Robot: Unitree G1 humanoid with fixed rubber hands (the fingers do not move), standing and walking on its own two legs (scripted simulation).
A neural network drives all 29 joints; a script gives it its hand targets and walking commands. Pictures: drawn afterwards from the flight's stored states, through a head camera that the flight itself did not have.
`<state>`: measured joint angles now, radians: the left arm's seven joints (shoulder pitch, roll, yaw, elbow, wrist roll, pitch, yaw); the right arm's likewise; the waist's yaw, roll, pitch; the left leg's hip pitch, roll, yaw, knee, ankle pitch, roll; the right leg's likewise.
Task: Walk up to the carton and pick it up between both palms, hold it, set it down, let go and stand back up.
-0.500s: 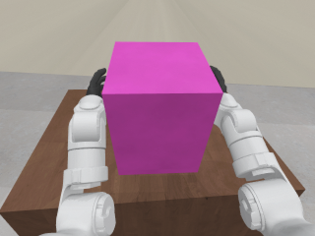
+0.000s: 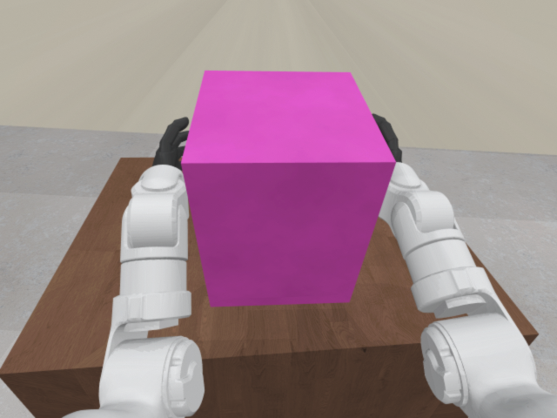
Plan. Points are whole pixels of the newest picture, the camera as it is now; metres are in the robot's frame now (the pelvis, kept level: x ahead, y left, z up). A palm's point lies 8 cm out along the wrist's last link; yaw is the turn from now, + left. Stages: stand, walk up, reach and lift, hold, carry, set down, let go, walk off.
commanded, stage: hold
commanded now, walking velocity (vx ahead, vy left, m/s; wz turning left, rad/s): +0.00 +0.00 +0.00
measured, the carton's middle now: (279, 190) +0.37 +0.00 +0.21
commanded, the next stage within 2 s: set down in 0.54 s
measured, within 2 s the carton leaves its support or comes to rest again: neither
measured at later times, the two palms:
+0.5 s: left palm (168, 175) +0.36 +0.15 +0.24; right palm (383, 171) +0.37 -0.14 +0.24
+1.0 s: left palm (153, 176) +0.36 +0.17 +0.24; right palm (362, 181) +0.39 -0.12 +0.22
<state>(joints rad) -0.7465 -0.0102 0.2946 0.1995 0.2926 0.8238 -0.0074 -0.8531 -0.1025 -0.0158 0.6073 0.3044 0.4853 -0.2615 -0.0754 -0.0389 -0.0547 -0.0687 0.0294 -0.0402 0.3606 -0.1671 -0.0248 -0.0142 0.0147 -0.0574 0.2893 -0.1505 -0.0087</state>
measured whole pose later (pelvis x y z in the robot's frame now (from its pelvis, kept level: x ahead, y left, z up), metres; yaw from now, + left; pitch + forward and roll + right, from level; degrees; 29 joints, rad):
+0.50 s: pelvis +0.00 +0.00 +0.00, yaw +0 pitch -7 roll -1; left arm -0.73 -0.01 0.29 0.18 0.29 0.83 -0.01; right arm -0.84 -0.11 0.00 0.59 0.32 0.49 -0.27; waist -0.08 -0.04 -0.05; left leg -0.07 0.03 -0.04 0.36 -0.17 -0.02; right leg -0.01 0.01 -0.06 0.29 -0.15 -0.01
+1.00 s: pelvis +0.00 +0.00 +0.00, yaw +1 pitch -9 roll +0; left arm -0.78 -0.06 0.41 0.29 0.41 0.59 -0.08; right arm -0.83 0.03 -0.23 0.75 0.00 0.17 -0.13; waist -0.01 -0.05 0.01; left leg 0.00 0.02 -0.05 0.29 -0.13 -0.03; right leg 0.02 0.00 -0.07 0.28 -0.15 -0.01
